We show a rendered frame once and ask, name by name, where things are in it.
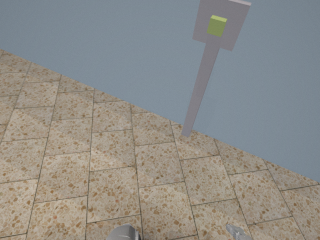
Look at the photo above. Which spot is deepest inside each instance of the right robot hand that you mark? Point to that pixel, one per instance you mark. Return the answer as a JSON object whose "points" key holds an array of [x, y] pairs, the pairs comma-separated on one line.
{"points": [[237, 232]]}

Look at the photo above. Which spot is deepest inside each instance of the robot left thigh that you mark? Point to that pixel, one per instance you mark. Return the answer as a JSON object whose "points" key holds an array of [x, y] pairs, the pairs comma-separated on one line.
{"points": [[124, 232]]}

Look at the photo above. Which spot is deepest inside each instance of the button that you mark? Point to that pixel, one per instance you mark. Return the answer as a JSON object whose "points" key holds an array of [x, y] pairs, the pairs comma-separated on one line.
{"points": [[216, 25]]}

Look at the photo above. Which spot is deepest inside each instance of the panel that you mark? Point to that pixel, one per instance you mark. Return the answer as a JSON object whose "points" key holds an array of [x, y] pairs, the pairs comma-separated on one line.
{"points": [[235, 11]]}

